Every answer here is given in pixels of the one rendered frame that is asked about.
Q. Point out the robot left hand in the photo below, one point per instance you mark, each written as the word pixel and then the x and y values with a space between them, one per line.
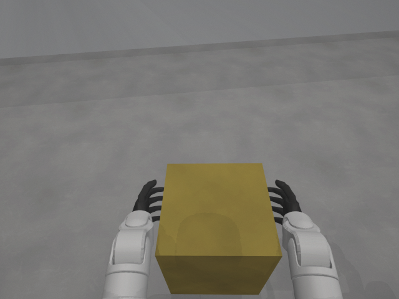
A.
pixel 143 202

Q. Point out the robot right forearm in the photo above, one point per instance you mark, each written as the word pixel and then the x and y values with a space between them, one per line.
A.
pixel 311 263

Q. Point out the robot right hand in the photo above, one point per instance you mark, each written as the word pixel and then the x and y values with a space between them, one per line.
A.
pixel 288 201

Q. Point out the carton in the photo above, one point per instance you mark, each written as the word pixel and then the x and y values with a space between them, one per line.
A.
pixel 217 234

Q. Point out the robot left forearm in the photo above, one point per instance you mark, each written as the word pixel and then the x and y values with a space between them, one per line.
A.
pixel 128 267

